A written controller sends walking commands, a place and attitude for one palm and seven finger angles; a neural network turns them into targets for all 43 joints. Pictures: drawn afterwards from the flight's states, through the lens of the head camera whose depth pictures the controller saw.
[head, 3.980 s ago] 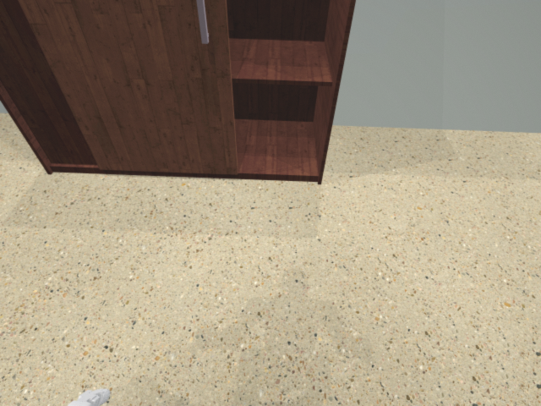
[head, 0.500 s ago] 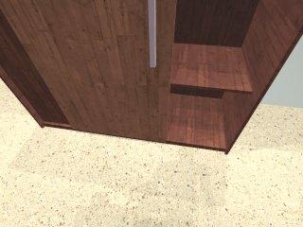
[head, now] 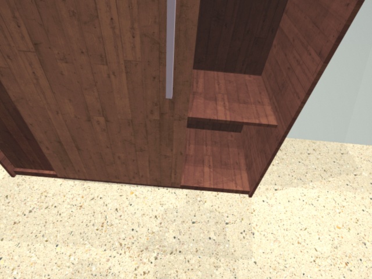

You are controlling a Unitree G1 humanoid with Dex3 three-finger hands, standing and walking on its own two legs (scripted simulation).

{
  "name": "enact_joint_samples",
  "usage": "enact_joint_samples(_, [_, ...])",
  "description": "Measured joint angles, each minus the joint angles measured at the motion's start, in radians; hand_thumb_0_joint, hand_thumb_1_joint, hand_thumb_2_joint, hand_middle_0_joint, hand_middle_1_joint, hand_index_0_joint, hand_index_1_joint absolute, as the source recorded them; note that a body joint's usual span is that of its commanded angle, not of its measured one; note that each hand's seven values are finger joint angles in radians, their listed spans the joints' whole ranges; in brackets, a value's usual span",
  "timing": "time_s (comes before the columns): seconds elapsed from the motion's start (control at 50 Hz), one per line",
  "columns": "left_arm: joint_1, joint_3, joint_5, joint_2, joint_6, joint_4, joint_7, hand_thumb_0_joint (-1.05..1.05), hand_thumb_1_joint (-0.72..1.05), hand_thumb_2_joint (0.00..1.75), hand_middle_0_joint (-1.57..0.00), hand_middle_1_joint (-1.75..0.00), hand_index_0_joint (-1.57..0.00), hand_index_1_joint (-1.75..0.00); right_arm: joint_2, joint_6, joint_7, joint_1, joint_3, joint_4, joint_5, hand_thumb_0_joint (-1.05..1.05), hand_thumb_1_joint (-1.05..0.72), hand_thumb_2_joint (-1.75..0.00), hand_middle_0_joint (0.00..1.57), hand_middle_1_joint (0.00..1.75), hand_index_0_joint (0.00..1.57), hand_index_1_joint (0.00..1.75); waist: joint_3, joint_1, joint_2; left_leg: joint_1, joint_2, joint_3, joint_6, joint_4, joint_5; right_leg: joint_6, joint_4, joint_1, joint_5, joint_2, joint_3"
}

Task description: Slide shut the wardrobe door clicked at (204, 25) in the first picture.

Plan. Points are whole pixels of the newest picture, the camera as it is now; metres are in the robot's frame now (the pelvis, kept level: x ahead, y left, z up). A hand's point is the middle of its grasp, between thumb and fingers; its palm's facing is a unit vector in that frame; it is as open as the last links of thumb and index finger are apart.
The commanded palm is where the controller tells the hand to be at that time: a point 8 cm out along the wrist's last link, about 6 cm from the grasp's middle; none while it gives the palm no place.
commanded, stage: take the last steps up to it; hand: left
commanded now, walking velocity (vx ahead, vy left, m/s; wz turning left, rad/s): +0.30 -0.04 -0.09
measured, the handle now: (170, 50) +0.75 +0.08 +0.15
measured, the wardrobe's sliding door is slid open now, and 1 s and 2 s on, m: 0.44 0.44 0.44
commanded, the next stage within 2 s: come to a stop and stand still in 0.70 s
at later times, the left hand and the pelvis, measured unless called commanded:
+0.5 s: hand out of the picture +0.15 +0.11 -0.16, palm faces +0.06 -0.97 -0.22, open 7.2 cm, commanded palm none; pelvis +0.12 -0.07 +0.00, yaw +0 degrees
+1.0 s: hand (135, 239) +0.27 +0.14 -0.19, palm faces +0.05 -0.98 -0.20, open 7.4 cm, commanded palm none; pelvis +0.27 -0.04 -0.01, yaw -1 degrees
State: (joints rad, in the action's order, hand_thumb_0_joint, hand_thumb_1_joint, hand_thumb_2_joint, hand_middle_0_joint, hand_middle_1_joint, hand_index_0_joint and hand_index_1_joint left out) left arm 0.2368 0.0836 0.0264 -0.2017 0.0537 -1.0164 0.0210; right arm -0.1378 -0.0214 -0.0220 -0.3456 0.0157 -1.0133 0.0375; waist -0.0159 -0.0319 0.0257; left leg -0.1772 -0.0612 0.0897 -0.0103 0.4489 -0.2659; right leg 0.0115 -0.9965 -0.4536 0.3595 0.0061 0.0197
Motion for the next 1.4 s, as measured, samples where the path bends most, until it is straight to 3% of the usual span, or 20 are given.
enact_joint_samples(0.1, [0.013,0.0,-0.002,-0.009,-0.021,-0.008,0.005,0.01,0.91,0.9,-0.2,-0.3,-0.2,-0.3,0.021,-0.02,-0.001,-0.056,-0.003,-0.041,-0.006,0.0,-0.91,-0.9,0.2,0.3,0.21,0.3,0.01,0.007,0.006,0.07,0.014,0.022,0.002,-0.119,0.042,-0.018,-0.032,-0.045,-0.093,-0.049,0.005])
enact_joint_samples(0.18, [0.008,-0.009,-0.004,-0.002,-0.018,-0.026,0.006,0.01,0.91,0.9,-0.2,-0.3,-0.2,-0.3,0.027,-0.027,0.002,-0.086,0.004,-0.069,-0.004,0.0,-0.91,-0.9,0.2,0.3,0.21,0.3,0.027,-0.007,0.001,0.108,0.016,0.039,0.013,-0.145,0.03,-0.027,0.133,-0.013,-0.07,-0.082,0.033])
enact_joint_samples(0.26, [-0.017,-0.016,-0.007,0.018,-0.029,-0.031,0.007,0.01,0.91,0.9,-0.2,-0.3,-0.2,-0.3,0.022,-0.021,0.008,-0.106,0.012,-0.097,0.0,0.0,-0.91,-0.9,0.2,0.3,0.21,0.3,0.046,-0.026,-0.019,0.121,-0.001,0.048,0.04,-0.103,-0.021,-0.02,0.331,0.055,-0.047,-0.081,0.067])
enact_joint_samples(0.3, [-0.026,-0.019,-0.006,0.026,-0.05,-0.025,0.008,0.01,0.91,0.9,-0.2,-0.3,-0.2,-0.3,0.019,-0.015,0.011,-0.121,0.015,-0.112,-0.004,0.0,-0.91,-0.9,0.2,0.3,0.21,0.3,0.05,-0.024,-0.026,0.107,-0.015,0.046,0.057,-0.026,-0.078,-0.009,0.443,0.118,-0.097,-0.07,0.082])
enact_joint_samples(0.32, [-0.034,-0.019,-0.004,0.034,-0.066,-0.025,0.005,0.01,0.91,0.9,-0.2,-0.3,-0.2,-0.3,0.015,-0.012,0.014,-0.122,0.016,-0.121,-0.009,0.0,-0.91,-0.9,0.2,0.3,0.21,0.3,0.056,-0.019,-0.04,0.08,-0.031,0.04,0.044,0.055,-0.121,0.006,0.444,0.125,-0.141,-0.061,0.092])
enact_joint_samples(0.36, [-0.039,-0.023,-0.01,0.053,-0.09,-0.02,-0.005,0.01,0.91,0.9,-0.2,-0.3,-0.2,-0.3,0.003,0.009,0.021,-0.108,0.018,-0.137,-0.014,0.0,-0.91,-0.9,0.2,0.3,0.2,0.3,0.064,-0.012,-0.064,-0.019,-0.04,-0.007,0.014,0.307,-0.207,0.027,0.411,0.141,-0.107,-0.048,0.118])
enact_joint_samples(0.4, [-0.025,-0.016,-0.017,0.057,-0.105,-0.016,-0.021,0.0,0.93,0.9,-0.2,-0.3,-0.2,-0.3,-0.007,0.021,0.027,-0.084,0.025,-0.142,-0.013,0.0,-0.91,-0.9,0.2,0.3,0.2,0.3,0.052,0.004,-0.067,-0.124,-0.033,-0.027,-0.004,0.51,-0.177,0.036,0.445,0.184,-0.082,-0.041,0.133])
enact_joint_samples(0.46, [0.012,-0.019,-0.015,0.055,-0.111,-0.031,-0.033,0.0,0.94,0.9,-0.2,-0.3,-0.2,-0.3,-0.027,0.019,0.028,-0.031,0.038,-0.12,-0.009,0.0,-0.91,-0.9,0.2,0.3,0.2,0.3,0.035,0.014,-0.063,-0.241,-0.04,-0.021,-0.001,0.618,-0.076,0.038,0.543,0.259,-0.102,-0.029,0.143])
enact_joint_samples(0.6, [0.105,-0.047,-0.008,0.09,-0.117,-0.094,-0.034,0.0,0.92,0.9,-0.2,-0.3,-0.2,-0.3,-0.057,0.006,0.033,0.111,0.049,-0.04,-0.009,0.0,-0.91,-0.9,0.19,0.3,0.2,0.3,0.029,0.026,-0.066,-0.353,-0.059,-0.012,0.027,0.463,0.037,0.033,0.676,0.385,-0.103,-0.008,0.149])
enact_joint_samples(0.76, [0.177,-0.054,-0.006,0.102,-0.106,-0.139,-0.034,0.01,0.91,0.9,-0.2,-0.3,-0.2,-0.3,-0.034,-0.015,0.042,0.215,0.024,-0.002,-0.011,0.0,-0.91,-0.9,0.19,0.3,0.2,0.3,0.06,0.077,-0.032,-0.239,-0.013,0.02,-0.004,0.153,0.079,-0.013,0.604,0.456,0.027,-0.028,0.145])
enact_joint_samples(0.8, [0.183,-0.052,-0.014,0.095,-0.095,-0.15,-0.035,0.01,0.91,0.9,-0.21,-0.3,-0.2,-0.3,-0.021,-0.036,0.034,0.223,0.017,0.006,-0.004,0.0,-0.91,-0.9,0.19,0.3,0.2,0.3,0.07,0.074,-0.012,-0.203,0.005,0.035,-0.024,0.133,0.09,-0.013,0.431,0.401,0.097,-0.058,0.131])
enact_joint_samples(0.84, [0.162,-0.052,-0.019,0.082,-0.08,-0.151,-0.039,0.01,0.91,0.9,-0.21,-0.3,-0.2,-0.3,-0.005,-0.043,0.024,0.224,0.007,0.012,-0.008,0.0,-0.91,-0.9,0.19,0.3,0.2,0.3,0.087,0.075,0.007,-0.185,0.017,0.051,-0.034,0.161,0.036,0.001,0.152,0.286,0.168,-0.067,0.074])
enact_joint_samples(0.88, [0.131,-0.049,-0.023,0.068,-0.071,-0.145,-0.047,0.01,0.91,0.9,-0.2,-0.3,-0.2,-0.3,0.011,-0.039,0.01,0.215,-0.004,0.003,-0.012,0.0,-0.91,-0.9,0.19,0.3,0.2,0.3,0.094,0.072,0.016,-0.146,0.026,0.06,-0.03,0.124,0.031,-0.006,0.007,0.194,0.162,-0.067,0.045])
enact_joint_samples(0.98, [0.037,-0.047,-0.024,0.044,-0.046,-0.091,-0.062,0.01,0.91,0.9,-0.2,-0.3,-0.2,-0.3,0.001,-0.017,-0.02,0.225,0.005,-0.012,-0.027,-0.03,-0.95,-0.9,0.2,0.3,0.21,0.3,0.108,0.057,0.018,-0.074,0.041,0.067,-0.03,0.01,0.074,-0.04,0.121,0.095,0.076,-0.082,0.024])
enact_joint_samples(1.12, [-0.053,-0.026,-0.014,0.01,-0.011,-0.004,-0.06,0.01,0.91,0.9,-0.2,-0.3,-0.2,-0.3,-0.026,0.041,-0.012,0.217,0.026,-0.018,-0.013,-0.02,-0.93,-0.9,0.2,0.3,0.21,0.3,0.111,0.039,-0.016,-0.076,0.011,0.05,0.005,0.024,0.065,-0.03,0.187,0.074,0.052,-0.057,0.025])
enact_joint_samples(1.18, [-0.057,-0.023,-0.014,0.002,-0.019,0.021,-0.056,0.0,0.91,0.9,-0.2,-0.3,-0.2,-0.3,-0.041,0.055,-0.005,0.202,0.035,-0.015,-0.011,-0.01,-0.92,-0.9,0.2,0.3,0.21,0.3,0.101,0.036,-0.035,-0.099,-0.005,0.046,0.031,0.073,0.042,-0.026,0.332,0.141,-0.056,-0.055,0.031])
enact_joint_samples(1.22, [-0.054,-0.027,-0.007,0.007,-0.032,0.022,-0.058,0.0,0.91,0.9,-0.2,-0.3,-0.2,-0.3,-0.056,0.064,0.002,0.195,0.043,-0.014,-0.018,-0.01,-0.92,-0.9,0.2,0.3,0.21,0.3,0.096,0.034,-0.058,-0.133,-0.014,0.027,0.044,0.152,-0.039,0.014,0.371,0.161,-0.038,-0.039,0.036])
enact_joint_samples(1.28, [-0.049,-0.043,-0.006,0.028,-0.039,0.017,-0.054,0.0,0.91,0.9,-0.2,-0.3,-0.2,-0.3,-0.078,0.084,0.003,0.179,0.052,-0.011,-0.02,0.0,-0.92,-0.9,0.2,0.3,0.2,0.3,0.09,0.022,-0.082,-0.195,0.032,-0.052,0.041,0.356,-0.204,0.04,0.389,0.171,-0.044,-0.038,0.048])
enact_joint_samples(1.34, [-0.044,-0.049,-0.01,0.048,-0.04,0.013,-0.054,0.01,0.91,0.9,-0.2,-0.3,-0.2,-0.3,-0.092,0.091,0.008,0.163,0.056,-0.019,-0.02,0.0,-0.91,-0.9,0.19,0.3,0.2,0.3,0.082,0.022,-0.088,-0.23,0.06,-0.083,0.052,0.538,-0.185,0.047,0.446,0.19,-0.082,-0.041,0.049])
enact_joint_samples(1.4, [-0.041,-0.051,-0.014,0.062,-0.045,0.016,-0.055,0.01,0.91,0.9,-0.21,-0.3,-0.2,-0.3,-0.1,0.096,0.014,0.144,0.057,-0.026,-0.019,0.0,-0.91,-0.9,0.19,0.3,0.2,0.3,0.076,0.026,-0.086,-0.236,0.068,-0.1,0.07,0.622,-0.139,0.051,0.491,0.202,-0.113,-0.047,0.054])
